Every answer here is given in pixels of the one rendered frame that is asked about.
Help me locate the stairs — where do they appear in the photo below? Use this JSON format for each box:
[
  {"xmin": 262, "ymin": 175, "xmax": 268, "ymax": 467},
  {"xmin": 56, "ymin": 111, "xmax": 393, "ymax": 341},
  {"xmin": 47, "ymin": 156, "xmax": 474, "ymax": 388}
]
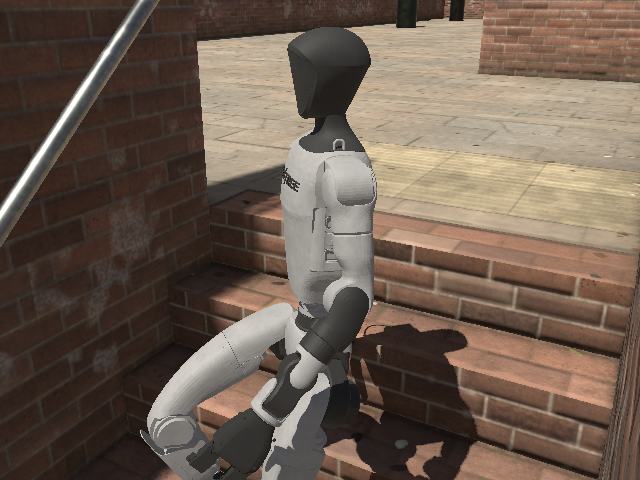
[{"xmin": 70, "ymin": 207, "xmax": 635, "ymax": 480}]

